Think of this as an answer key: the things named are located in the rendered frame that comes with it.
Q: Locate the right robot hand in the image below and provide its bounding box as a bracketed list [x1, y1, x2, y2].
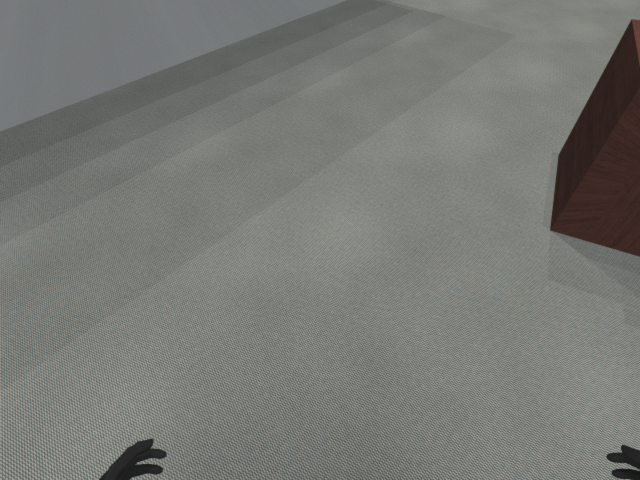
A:
[607, 445, 640, 480]

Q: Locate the left robot hand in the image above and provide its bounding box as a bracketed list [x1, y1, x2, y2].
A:
[99, 439, 167, 480]

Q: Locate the pedestal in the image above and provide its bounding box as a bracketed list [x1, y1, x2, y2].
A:
[550, 19, 640, 257]

